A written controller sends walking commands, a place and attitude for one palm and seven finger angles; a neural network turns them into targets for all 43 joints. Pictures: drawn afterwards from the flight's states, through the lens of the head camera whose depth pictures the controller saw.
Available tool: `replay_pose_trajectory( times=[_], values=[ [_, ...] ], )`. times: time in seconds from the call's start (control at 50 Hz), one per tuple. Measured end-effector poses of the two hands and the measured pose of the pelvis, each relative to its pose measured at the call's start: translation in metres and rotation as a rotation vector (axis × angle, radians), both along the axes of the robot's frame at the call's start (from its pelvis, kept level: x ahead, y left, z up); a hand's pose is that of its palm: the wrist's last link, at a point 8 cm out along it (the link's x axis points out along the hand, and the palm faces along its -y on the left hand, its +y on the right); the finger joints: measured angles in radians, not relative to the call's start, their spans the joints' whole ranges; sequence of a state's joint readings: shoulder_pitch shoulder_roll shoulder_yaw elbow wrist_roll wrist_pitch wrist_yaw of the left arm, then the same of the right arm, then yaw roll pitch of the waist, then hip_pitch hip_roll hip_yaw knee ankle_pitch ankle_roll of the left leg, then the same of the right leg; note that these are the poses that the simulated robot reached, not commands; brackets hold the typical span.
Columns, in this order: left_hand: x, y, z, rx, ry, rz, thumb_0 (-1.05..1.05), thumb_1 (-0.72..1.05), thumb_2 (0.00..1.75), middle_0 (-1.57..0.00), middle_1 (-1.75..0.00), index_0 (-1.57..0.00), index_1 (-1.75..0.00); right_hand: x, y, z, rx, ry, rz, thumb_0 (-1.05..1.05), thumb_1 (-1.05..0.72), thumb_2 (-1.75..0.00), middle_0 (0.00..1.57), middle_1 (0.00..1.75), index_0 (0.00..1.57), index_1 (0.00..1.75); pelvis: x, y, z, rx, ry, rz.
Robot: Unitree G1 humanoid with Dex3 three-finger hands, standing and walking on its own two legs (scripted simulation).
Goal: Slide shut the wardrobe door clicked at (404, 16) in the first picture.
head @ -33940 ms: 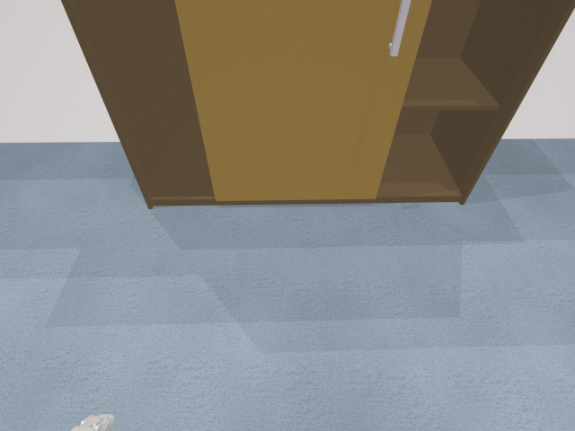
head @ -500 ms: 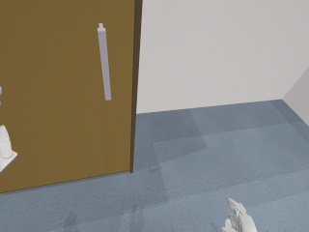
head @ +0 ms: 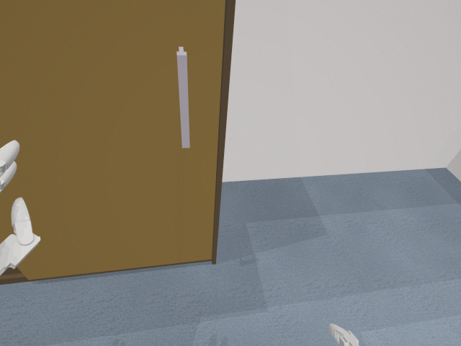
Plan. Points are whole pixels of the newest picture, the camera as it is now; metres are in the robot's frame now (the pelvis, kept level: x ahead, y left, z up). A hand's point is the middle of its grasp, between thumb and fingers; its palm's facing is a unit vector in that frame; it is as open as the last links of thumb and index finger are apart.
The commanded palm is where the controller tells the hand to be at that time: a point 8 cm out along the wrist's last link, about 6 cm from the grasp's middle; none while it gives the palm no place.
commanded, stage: stop stepping back and stand still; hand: left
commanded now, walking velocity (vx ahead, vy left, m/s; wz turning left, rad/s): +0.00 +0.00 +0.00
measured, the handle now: (183, 101) +0.64 +0.16 +0.13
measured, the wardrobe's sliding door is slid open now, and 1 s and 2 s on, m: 0.00 0.00 0.00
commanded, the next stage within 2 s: let the arm hang, fingers relaxed in 0.54 s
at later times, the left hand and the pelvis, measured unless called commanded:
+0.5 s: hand (26, 222) +0.22 +0.29 +0.17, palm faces +0.43 -0.79 -0.44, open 7.4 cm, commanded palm +0.16 +0.33 +0.18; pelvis +0.03 +0.02 +0.01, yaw +1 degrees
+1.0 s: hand out of the picture +0.02 +0.21 -0.18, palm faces +0.03 -0.99 -0.15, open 7.1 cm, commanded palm none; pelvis +0.01 +0.03 +0.01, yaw +3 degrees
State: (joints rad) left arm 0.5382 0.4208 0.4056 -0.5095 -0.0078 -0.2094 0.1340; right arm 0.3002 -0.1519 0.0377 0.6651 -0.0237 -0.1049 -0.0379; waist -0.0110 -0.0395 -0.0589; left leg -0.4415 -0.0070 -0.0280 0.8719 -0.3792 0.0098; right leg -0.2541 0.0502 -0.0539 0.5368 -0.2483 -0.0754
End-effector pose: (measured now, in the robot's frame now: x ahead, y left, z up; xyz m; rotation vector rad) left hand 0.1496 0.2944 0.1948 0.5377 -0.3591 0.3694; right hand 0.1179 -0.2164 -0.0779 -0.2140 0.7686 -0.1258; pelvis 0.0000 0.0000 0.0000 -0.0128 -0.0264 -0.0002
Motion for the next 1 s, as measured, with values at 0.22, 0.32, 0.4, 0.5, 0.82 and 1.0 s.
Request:
replay_pose_trajectory(
  times=[0.22,0.32,0.4,0.5,0.82,1.0],
  values=[
    [0.007,0.034,-0.014,-0.071,0.017,0.123,0.01,0.89,0.90,-0.21,-0.30,-0.21,-0.30,0.031,-0.003,0.000,-0.062,-0.019,0.003,0.02,-0.90,-0.90,0.20,0.30,0.20,0.30,0.011,0.018,-0.003,0.013,-0.006,0.025],
    [0.018,0.028,-0.013,-0.050,0.058,0.093,0.01,0.89,0.90,-0.21,-0.30,-0.21,-0.30,0.052,0.009,0.011,-0.028,-0.069,0.031,0.02,-0.90,-0.90,0.20,0.30,0.20,0.30,0.017,0.017,0.002,0.004,0.010,0.025],
    [0.025,0.024,-0.011,-0.045,0.067,0.059,0.01,0.89,0.90,-0.21,-0.30,-0.21,-0.30,0.065,0.015,0.015,-0.019,-0.083,0.042,0.02,-0.90,-0.90,0.20,0.30,0.20,0.30,0.022,0.019,0.004,-0.002,0.018,0.020],
    [0.032,0.032,-0.012,-0.041,0.099,0.061,0.01,0.89,0.90,-0.22,-0.30,-0.21,-0.30,0.074,0.019,0.017,-0.020,-0.081,0.031,0.02,-0.90,-0.90,0.20,0.30,0.20,0.30,0.027,0.024,0.006,-0.001,0.023,0.013],
    [0.012,0.027,-0.244,-0.364,1.060,0.115,0.00,0.91,0.90,-0.20,-0.30,-0.20,-0.30,0.046,0.003,-0.027,-0.026,0.144,0.053,0.01,-0.90,-0.90,0.20,0.30,0.20,0.30,0.015,0.041,-0.003,0.009,0.034,0.045],
    [-0.139,-0.032,-0.342,-0.647,1.649,0.217,0.00,0.98,0.89,-0.21,-0.30,-0.21,-0.30,-0.057,-0.004,-0.036,-0.074,0.514,-0.019,0.01,-0.91,-0.90,0.20,0.30,0.20,0.30,0.010,0.034,0.005,-0.004,0.025,0.054]
  ],
)
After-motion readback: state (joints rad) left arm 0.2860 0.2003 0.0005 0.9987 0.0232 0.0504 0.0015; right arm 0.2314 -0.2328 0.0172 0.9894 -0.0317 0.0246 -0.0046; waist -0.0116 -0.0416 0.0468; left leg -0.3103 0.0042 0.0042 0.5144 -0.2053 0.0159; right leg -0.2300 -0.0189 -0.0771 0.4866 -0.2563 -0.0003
